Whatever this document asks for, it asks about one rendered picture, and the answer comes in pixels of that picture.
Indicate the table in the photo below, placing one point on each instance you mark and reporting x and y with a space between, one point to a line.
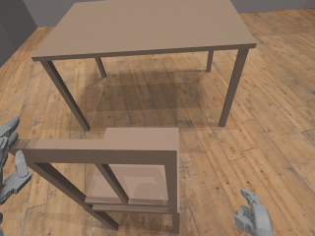
116 28

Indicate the right robot hand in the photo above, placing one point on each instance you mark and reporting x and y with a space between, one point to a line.
256 217

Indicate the chair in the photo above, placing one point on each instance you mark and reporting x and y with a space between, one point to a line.
136 170

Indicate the left robot hand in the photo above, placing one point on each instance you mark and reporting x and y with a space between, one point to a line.
19 178

